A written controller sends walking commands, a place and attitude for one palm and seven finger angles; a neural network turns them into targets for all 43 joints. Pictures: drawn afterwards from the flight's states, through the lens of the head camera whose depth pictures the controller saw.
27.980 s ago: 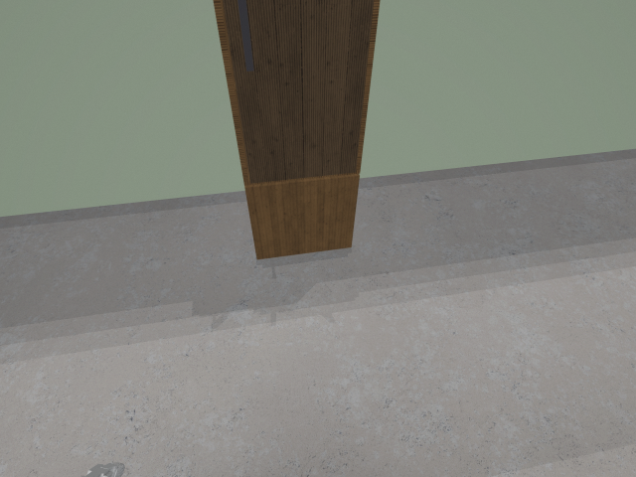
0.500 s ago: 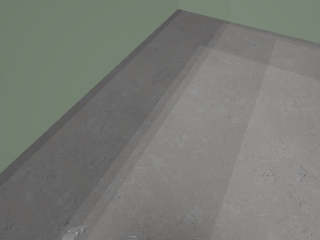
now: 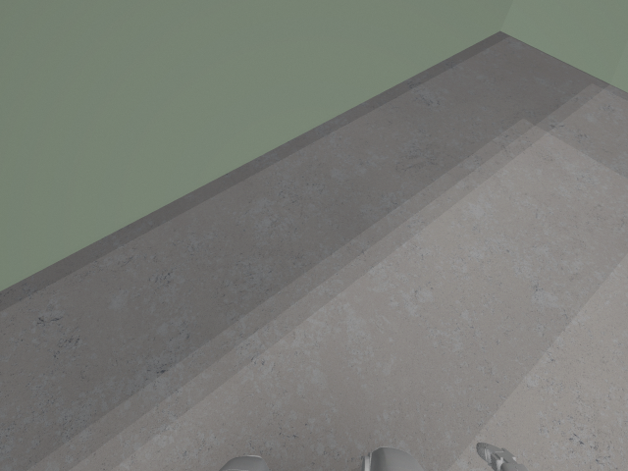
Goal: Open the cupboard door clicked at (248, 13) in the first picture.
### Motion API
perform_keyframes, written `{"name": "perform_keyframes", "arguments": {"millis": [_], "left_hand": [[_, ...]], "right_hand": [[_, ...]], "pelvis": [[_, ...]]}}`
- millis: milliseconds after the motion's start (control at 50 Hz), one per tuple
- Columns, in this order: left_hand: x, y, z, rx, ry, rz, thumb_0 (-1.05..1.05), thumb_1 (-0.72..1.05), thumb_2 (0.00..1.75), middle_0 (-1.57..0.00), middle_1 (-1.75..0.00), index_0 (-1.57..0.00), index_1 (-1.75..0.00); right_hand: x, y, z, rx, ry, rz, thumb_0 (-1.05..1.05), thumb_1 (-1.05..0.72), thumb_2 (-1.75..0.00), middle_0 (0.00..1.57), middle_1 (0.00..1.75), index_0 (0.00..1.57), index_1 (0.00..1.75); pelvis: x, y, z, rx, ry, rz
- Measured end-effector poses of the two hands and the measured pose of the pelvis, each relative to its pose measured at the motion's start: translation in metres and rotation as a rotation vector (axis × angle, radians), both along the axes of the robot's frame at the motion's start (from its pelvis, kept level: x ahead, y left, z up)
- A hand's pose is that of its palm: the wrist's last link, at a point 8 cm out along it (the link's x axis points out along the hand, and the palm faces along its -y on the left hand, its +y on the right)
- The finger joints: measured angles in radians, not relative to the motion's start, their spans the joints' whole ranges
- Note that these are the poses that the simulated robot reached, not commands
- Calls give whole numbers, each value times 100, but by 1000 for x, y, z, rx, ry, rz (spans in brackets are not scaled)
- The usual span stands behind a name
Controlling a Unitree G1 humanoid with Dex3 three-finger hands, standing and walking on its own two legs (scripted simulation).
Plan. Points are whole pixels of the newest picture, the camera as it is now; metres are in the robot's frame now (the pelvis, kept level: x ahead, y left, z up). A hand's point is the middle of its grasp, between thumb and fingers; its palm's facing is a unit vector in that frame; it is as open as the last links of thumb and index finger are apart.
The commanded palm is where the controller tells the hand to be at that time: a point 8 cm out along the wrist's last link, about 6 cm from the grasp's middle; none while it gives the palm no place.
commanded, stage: turn to face it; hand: left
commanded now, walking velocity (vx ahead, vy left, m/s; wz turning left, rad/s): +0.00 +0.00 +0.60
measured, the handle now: out of the picture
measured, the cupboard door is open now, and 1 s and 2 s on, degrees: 47 47 47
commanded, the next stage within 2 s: none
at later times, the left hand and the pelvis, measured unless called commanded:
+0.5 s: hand out of the picture +0.01 +0.18 -0.18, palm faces +0.34 -0.92 -0.21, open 7.4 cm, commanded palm none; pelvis +0.01 -0.03 +0.00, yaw +19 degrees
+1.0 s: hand out of the picture -0.02 +0.13 -0.15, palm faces +0.59 -0.76 -0.25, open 7.4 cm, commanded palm none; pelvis +0.03 -0.07 +0.01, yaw +38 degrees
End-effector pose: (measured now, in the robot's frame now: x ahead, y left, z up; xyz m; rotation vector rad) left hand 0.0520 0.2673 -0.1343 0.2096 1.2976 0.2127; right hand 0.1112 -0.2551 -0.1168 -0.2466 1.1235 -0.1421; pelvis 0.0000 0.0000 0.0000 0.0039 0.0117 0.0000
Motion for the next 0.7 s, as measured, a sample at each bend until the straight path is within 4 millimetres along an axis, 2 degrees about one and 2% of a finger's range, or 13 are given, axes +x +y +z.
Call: {"name": "perform_keyframes", "arguments": {"millis": [80, 140, 200, 260, 360, 460, 500, 580, 700], "left_hand": [[11, -11, 14, 19, -74, 30, 1, 91, 89, -20, -30, -20, -30], [15, -21, 17, 51, -132, 42, 1, 91, 89, -20, -30, -20, -30], [7, -34, 21, 61, -142, 76, 1, 91, 89, -20, -30, -20, -30], [-4, -47, 23, 42, -120, 113, 1, 91, 89, -20, -30, -20, -30], [-26, -61, 16, -16, -95, 181, 1, 91, 89, -20, -30, -20, -30], [-56, -54, -9, -62, -67, 282, 1, 90, 89, -20, -30, -20, -30], [-66, -48, -14, -58, -40, 312, 1, 90, 89, -20, -30, -20, -30], [-73, -40, -4, -34, -39, 365, 1, 91, 89, -20, -30, -20, -30], [-65, -39, 17, 25, -103, 412, 1, 91, 89, -20, -30, -19, -30]], "right_hand": [[-2, -7, -8, 27, 54, 33, 1, -91, -90, 20, 29, 20, 30], [1, -19, -21, 52, 78, 44, 1, -91, -90, 20, 30, 20, 30], [9, -29, -26, 56, 102, 68, 1, -91, -90, 20, 30, 20, 30], [21, -31, -18, 53, 111, 92, 1, -91, -90, 20, 29, 20, 30], [46, -19, -3, 42, 96, 168, 1, -91, -90, 19, 29, 20, 30], [77, 6, -2, 8, 32, 275, 1, -91, -90, 19, 29, 20, 30], [82, 14, 0, -2, 17, 308, 1, -91, -90, 20, 29, 20, 30], [81, 18, 4, -14, 31, 347, 1, -91, -90, 20, 29, 20, 30], [78, 10, -3, 2, 99, 390, 1, -91, -90, 20, 30, 20, 30]], "pelvis": [[3, -15, 3, -10, 0, 53], [7, -32, -5, 11, 9, 92], [8, -40, -4, 10, -3, 141], [12, -44, 4, 17, -6, 182], [16, -44, 10, 32, 0, 246], [15, -32, -4, 3, 5, 319], [13, -32, -5, 1, 4, 338], [13, -35, 3, -10, 5, 381], [19, -50, 9, -20, 5, 451]]}}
